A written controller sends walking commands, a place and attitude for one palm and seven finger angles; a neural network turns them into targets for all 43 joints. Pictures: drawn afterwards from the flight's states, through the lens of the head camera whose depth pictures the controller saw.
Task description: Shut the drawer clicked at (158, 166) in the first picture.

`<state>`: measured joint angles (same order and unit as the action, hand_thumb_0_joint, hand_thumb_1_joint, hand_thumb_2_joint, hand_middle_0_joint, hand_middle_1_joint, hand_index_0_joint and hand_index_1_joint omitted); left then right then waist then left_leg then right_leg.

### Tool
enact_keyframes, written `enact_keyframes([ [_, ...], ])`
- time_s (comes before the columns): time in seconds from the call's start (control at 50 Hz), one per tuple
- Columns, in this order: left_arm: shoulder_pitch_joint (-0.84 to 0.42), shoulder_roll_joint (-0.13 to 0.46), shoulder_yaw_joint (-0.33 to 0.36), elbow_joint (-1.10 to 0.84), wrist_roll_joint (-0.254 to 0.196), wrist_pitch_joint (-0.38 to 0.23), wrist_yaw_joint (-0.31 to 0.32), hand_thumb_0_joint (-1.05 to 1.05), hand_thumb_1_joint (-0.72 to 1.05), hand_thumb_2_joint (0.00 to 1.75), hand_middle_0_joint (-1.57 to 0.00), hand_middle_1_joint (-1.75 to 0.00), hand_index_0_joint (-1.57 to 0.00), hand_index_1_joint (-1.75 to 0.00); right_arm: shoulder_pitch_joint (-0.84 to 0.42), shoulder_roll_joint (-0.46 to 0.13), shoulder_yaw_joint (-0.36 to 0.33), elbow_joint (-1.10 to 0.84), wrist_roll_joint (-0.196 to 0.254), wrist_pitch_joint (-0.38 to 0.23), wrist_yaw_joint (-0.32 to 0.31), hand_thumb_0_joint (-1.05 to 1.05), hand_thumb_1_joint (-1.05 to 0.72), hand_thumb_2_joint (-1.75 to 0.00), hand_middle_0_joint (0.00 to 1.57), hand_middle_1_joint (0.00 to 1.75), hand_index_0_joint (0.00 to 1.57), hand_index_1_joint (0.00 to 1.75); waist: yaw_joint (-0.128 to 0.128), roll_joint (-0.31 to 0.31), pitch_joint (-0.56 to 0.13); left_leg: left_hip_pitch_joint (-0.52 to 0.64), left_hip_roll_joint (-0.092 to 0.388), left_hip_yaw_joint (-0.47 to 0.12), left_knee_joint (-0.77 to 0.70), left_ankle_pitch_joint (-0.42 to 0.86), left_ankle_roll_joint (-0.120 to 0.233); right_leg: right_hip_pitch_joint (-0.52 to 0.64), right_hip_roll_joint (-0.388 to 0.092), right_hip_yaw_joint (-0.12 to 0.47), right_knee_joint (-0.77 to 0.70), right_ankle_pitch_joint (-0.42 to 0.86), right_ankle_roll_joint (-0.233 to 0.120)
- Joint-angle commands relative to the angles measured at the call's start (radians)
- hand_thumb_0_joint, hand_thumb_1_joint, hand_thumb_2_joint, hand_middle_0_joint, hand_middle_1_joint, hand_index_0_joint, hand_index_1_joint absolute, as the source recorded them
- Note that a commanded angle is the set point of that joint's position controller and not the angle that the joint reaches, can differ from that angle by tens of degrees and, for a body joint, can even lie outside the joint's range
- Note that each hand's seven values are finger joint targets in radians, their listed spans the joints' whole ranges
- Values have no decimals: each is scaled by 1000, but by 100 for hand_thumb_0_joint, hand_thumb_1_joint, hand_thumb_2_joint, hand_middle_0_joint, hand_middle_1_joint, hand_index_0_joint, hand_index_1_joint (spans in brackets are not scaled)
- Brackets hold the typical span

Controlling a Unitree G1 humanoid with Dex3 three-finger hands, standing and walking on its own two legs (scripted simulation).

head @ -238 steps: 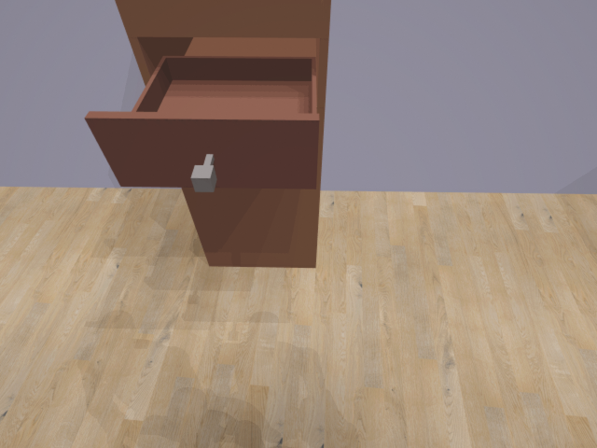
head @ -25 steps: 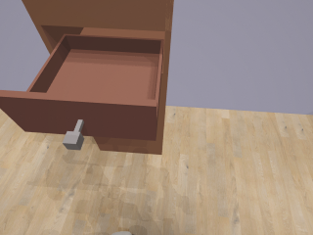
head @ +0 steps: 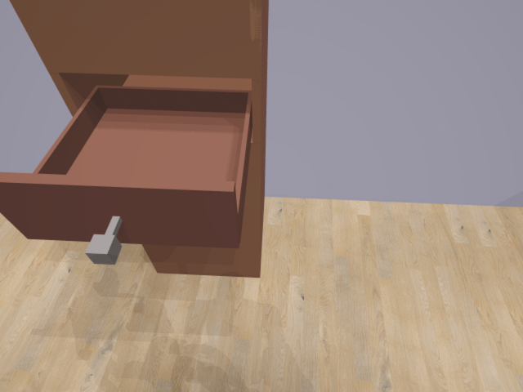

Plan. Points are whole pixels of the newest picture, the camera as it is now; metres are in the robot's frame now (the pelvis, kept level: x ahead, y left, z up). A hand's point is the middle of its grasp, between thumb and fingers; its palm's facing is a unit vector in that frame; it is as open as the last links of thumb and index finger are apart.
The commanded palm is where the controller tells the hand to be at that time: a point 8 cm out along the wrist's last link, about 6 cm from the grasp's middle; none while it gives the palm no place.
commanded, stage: come to a stop and stand still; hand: left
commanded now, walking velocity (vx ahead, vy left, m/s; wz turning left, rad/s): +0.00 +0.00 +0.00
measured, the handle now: (108, 239) +0.32 +0.25 +0.05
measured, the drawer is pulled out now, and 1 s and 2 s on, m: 0.30 0.30 0.30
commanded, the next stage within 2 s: look again from close up in 0.06 s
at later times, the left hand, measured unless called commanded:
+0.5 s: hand out of the picture +0.02 +0.22 -0.18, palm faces +0.00 -0.98 -0.21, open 7.4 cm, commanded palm none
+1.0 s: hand (111, 337) +0.20 +0.22 +0.00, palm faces +0.16 -0.98 -0.09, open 7.0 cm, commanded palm +0.10 +0.28 -0.04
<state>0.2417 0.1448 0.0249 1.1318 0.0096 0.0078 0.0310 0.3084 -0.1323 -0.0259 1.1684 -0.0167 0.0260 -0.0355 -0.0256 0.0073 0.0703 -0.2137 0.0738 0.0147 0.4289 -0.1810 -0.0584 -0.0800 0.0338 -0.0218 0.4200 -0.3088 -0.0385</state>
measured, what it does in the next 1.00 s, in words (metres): stands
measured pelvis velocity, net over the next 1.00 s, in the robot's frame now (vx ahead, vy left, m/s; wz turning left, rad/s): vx -0.02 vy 0.04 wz -0.01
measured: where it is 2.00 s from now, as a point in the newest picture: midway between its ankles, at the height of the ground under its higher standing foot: outside the picture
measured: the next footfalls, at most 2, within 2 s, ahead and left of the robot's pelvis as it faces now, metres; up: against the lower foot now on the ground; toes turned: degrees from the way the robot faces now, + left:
none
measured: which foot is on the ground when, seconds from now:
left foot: down 0.00-1.00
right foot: down 0.00-1.00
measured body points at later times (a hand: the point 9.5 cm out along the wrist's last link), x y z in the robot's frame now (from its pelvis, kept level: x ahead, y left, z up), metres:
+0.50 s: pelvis +0.00 +0.04 -0.01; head +0.00 +0.05 +0.44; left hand +0.02 +0.27 -0.17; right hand +0.05 -0.19 -0.16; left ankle +0.02 +0.14 -0.74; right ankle -0.05 -0.09 -0.74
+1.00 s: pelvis -0.02 +0.04 -0.02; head -0.01 +0.04 +0.43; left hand +0.18 +0.28 +0.01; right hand +0.10 -0.21 -0.12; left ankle +0.02 +0.14 -0.74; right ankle -0.05 -0.09 -0.74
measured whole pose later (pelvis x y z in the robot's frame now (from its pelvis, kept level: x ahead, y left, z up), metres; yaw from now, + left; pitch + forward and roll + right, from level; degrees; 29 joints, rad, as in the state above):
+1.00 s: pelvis -0.02 +0.04 -0.02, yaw -1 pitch +4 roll +0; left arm 0.43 0.17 0.12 0.07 -0.16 -0.25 -0.02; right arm 0.27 -0.20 -0.04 0.77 0.01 -0.24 -0.04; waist -0.04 0.00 -0.09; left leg -0.47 -0.01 0.04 0.68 -0.29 0.03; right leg -0.36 -0.03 -0.02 0.70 -0.41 0.02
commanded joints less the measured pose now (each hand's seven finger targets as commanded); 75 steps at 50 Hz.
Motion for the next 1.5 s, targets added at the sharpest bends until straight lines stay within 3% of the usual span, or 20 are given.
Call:
enact_keyframes([
  [0.0,71,103,17,-23,-5,-16,9,0,90,90,-20,-30,-20,-30,37,-86,-10,-36,2,-16,-10,0,-90,-90,20,30,20,30,14,-21,16,71,40,-17,-23,127,43,-116,-136,71,-109,232,-6],
  [0.12,88,96,17,-24,-1,-16,11,0,90,90,-20,-30,-20,-30,26,-88,-11,-41,4,-18,-12,0,-90,-90,20,30,20,30,16,-3,17,90,44,-18,-25,159,47,-116,-128,67,-98,265,-1],
  [0.14,219,114,10,-1,13,-59,49,0,90,90,-20,-30,-20,-30,-126,-105,-8,-129,13,-46,0,0,-90,-90,20,30,20,30,91,-81,-8,-24,20,45,272,87,32,-102,-220,209,-101,897,90],
  [0.16,158,151,14,-54,15,-74,46,0,90,90,-20,-30,-20,-30,-55,-52,-3,-171,8,-40,11,0,-90,-90,20,30,20,30,9,-103,-60,-135,-23,-9,278,-181,56,9,-260,196,-14,1010,39],
  [0.22,111,145,12,-113,15,-75,39,0,90,90,-20,-30,-20,-30,-15,-54,0,-172,9,-47,20,0,-90,-90,20,30,20,30,4,-80,-139,-65,-45,41,156,-97,58,43,-192,121,64,892,-59],
  [0.28,134,99,-2,-128,6,-52,37,0,90,90,-20,-30,-20,-30,25,-121,-2,-164,6,-57,9,0,-90,-90,20,30,20,30,10,4,-78,44,45,-39,88,252,100,-124,-101,91,70,376,-9],
  [0.32,137,102,-5,-125,10,-32,34,0,90,90,-20,-30,-20,-30,-2,-137,3,-166,3,-56,7,0,-90,-90,20,30,20,30,25,161,-16,4,68,-93,39,275,120,-140,-70,64,58,104,1],
  [0.36,147,103,-13,-117,11,-22,27,0,90,90,-20,-30,-20,-30,-29,-149,4,-183,4,-50,6,0,-90,-90,20,30,20,30,35,95,51,-62,62,-110,-4,87,126,-161,-60,65,27,-8,4],
  [0.5,125,129,-20,-126,10,-22,11,0,90,90,-20,-30,-20,-30,-43,-170,4,-190,2,-51,13,0,-90,-90,20,30,20,30,29,6,4,-27,40,-103,-64,-73,115,-167,-85,79,9,23,12],
  [0.74,117,152,-20,-94,7,-22,10,0,90,90,-20,-30,-20,-30,-44,-172,12,-127,8,-60,11,0,-90,-90,20,30,20,30,35,-9,-22,29,32,-70,-51,95,109,-136,-114,84,-8,117,24],
  [0.76,168,142,-22,-74,21,-43,46,0,90,90,-20,-30,-20,-30,-86,-194,10,-186,16,-62,15,0,-90,-90,20,30,20,30,45,-16,-8,23,54,-54,141,331,83,-177,-148,124,-37,339,33],
  [0.78,-539,427,181,-1648,-170,-239,58,0,90,90,-22,-32,-22,-32,-9,-320,-37,-500,60,-206,-25,0,-90,-90,20,30,20,30,-78,145,-548,317,-47,-51,43,396,71,-134,-55,-24,86,399,13],
  [0.8,-69,348,163,-1437,-92,-191,96,0,90,90,-24,-34,-24,-34,-113,-217,5,-457,54,-304,-62,0,-90,-90,20,30,20,30,40,275,-533,411,18,-67,18,497,67,-204,-33,-35,189,169,4],
  [0.82,208,107,1,-1281,-120,-64,122,0,90,90,-26,-37,-26,-37,-126,-176,-8,-449,69,-335,-56,0,-90,-90,20,30,20,30,3,248,-352,230,6,-80,-20,415,23,-280,-33,-64,221,5,16],
  [0.86,116,77,27,-1284,-150,-99,85,0,90,90,-30,-41,-30,-41,-96,-214,-32,-476,58,-344,-39,0,-90,-90,20,30,20,30,-28,93,-112,25,-27,-81,33,118,51,-353,-31,-78,149,-11,23],
  [0.96,520,42,150,-1004,-210,-408,-175,0,90,90,-40,-52,-40,-52,-187,-215,-74,-610,25,-305,13,0,-90,-90,20,30,20,30,76,-218,-142,-280,-59,-17,274,75,39,-486,0,-117,307,83,17],
  [1.06,407,222,303,-1226,-317,-576,-423,0,90,90,-50,-62,-50,-62,-242,-225,-81,-786,49,-299,30,0,-90,-90,20,30,20,30,99,25,-326,-374,-83,21,418,-40,62,-512,-28,-11,403,29,12],
  [1.22,3,251,229,-1478,-348,-559,-380,0,90,90,-66,-80,-66,-80,-147,-230,-33,-762,55,-327,-49,0,-90,-90,20,30,20,30,-57,47,-206,-414,-59,-41,502,-262,97,-686,-18,85,293,-326,32],
  [1.32,31,349,290,-1374,-341,-402,-436,0,90,90,-76,-91,-76,-91,-160,-242,-16,-747,74,-344,-70,0,-90,-90,20,30,20,30,-8,84,-235,-384,-61,-49,455,-239,102,-579,-34,114,227,-337,33],
  [1.48,236,291,384,-1407,-400,-263,-376,0,90,90,-92,-108,-92,-108,-195,-193,-12,-764,73,-343,-50,0,-90,-90,20,30,20,30,72,29,-271,-283,-64,-46,344,-51,84,-415,-36,37,227,0,51],
])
